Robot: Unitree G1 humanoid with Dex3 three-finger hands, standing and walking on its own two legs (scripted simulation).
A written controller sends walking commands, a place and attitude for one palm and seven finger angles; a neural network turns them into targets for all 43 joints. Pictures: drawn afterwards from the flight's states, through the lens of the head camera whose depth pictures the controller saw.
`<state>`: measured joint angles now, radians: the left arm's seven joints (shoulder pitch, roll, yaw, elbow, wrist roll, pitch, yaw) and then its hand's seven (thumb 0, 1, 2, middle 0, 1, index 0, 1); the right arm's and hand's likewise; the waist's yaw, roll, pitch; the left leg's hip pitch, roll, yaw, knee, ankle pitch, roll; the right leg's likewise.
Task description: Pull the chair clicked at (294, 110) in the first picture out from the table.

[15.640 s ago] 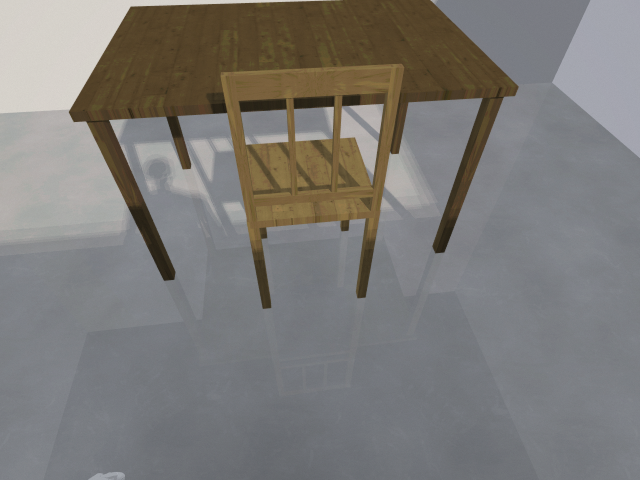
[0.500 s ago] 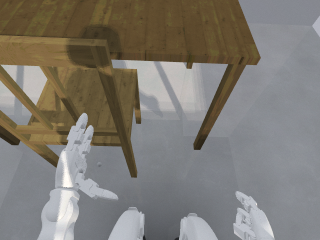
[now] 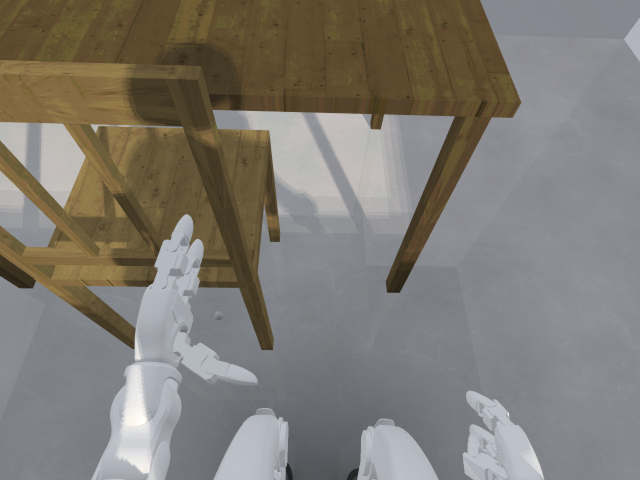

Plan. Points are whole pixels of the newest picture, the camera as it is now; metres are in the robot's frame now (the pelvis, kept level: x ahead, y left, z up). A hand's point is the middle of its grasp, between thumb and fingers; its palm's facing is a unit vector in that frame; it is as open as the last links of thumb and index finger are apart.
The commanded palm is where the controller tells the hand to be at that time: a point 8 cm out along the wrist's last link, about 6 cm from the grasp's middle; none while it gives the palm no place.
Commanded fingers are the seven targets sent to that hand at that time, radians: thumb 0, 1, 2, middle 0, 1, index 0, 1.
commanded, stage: aim the fingers beside a spindle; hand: left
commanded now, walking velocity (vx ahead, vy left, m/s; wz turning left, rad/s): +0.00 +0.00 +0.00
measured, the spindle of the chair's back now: (43, 200) +0.44 +0.39 +0.04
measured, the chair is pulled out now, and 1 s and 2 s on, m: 0.00 0.00 0.00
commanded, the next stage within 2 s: push the fingers through the gap in 0.42 s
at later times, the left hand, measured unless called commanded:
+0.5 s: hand (226, 315) +0.30 +0.13 +0.03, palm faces +0.01 -1.00 -0.02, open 16.9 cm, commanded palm +0.28 +0.18 +0.03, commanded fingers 0.00 -0.50 0.30 -0.06 -0.08 -0.06 -0.08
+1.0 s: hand (233, 283) +0.34 +0.13 +0.03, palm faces +0.03 -1.00 -0.04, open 16.9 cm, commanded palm +0.33 +0.18 +0.03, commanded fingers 0.00 -0.50 0.30 -0.06 -0.08 -0.06 -0.08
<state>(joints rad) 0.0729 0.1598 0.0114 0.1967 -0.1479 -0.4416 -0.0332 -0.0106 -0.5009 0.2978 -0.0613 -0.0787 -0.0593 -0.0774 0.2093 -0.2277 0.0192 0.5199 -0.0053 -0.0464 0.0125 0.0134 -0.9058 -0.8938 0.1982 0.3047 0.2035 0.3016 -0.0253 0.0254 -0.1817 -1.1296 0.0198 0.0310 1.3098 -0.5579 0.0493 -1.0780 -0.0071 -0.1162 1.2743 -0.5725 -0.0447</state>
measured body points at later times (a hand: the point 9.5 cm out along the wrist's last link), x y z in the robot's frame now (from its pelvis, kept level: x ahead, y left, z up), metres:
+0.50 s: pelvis +0.00 -0.01 +0.00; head +0.10 +0.00 +0.44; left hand +0.29 +0.18 +0.03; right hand +0.18 -0.24 -0.10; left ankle +0.03 +0.09 -0.62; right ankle +0.02 -0.10 -0.62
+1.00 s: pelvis +0.00 -0.01 +0.00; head +0.10 -0.01 +0.44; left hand +0.33 +0.18 +0.03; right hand +0.15 -0.25 -0.11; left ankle +0.03 +0.09 -0.62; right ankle +0.02 -0.10 -0.62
